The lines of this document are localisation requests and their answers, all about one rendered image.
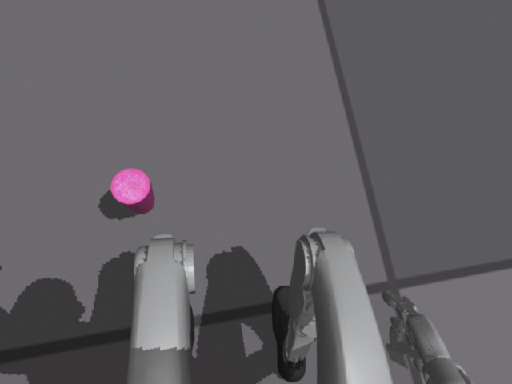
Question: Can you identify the cup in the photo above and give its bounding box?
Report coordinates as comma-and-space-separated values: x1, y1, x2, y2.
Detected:
110, 168, 154, 214

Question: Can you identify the right robot hand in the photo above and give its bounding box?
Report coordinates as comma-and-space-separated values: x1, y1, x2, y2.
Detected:
382, 292, 452, 373

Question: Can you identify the right robot arm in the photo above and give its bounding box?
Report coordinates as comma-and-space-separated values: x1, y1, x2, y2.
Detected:
422, 358, 474, 384

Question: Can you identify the right robot foot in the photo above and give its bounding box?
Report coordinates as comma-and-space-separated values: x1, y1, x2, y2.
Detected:
272, 286, 306, 382

